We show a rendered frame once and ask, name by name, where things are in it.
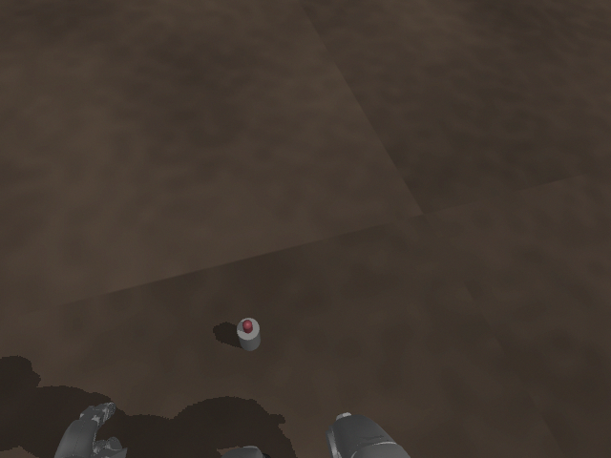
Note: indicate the bottle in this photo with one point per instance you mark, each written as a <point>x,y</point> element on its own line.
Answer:
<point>249,334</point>

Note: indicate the left robot hand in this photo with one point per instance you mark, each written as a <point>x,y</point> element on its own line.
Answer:
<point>79,437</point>

